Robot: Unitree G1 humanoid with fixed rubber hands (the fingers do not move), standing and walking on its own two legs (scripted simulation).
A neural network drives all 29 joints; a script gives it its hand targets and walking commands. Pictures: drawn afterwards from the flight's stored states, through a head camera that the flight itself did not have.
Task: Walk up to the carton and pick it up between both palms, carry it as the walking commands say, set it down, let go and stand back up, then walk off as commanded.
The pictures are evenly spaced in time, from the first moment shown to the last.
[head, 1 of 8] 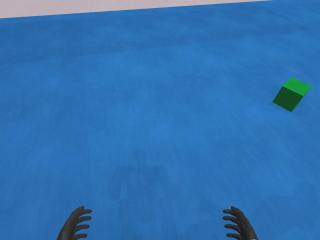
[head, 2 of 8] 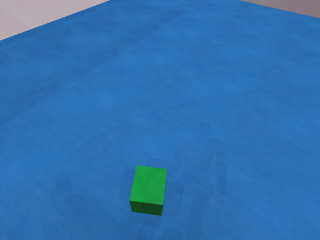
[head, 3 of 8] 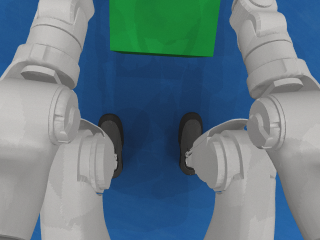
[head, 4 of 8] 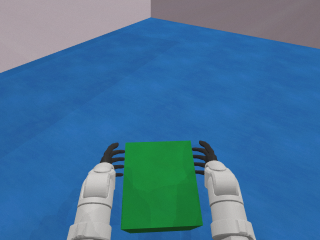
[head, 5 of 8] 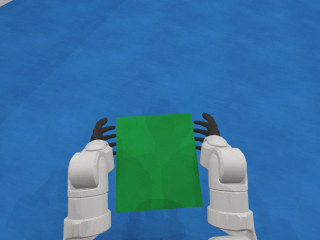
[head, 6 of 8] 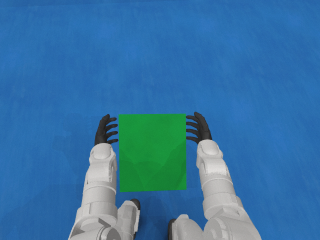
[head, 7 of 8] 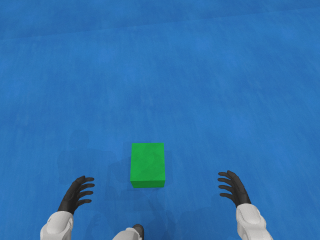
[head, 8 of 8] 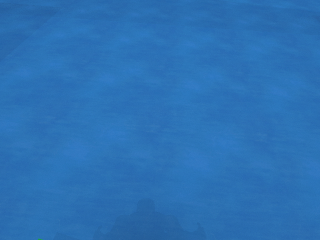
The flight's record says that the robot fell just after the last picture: no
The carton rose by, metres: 0.67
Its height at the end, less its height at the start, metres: +0.00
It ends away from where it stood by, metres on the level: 2.05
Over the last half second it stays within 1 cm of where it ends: yes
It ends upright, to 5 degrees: yes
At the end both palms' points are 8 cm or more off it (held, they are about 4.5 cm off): yes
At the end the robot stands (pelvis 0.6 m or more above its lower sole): yes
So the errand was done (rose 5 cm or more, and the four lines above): yes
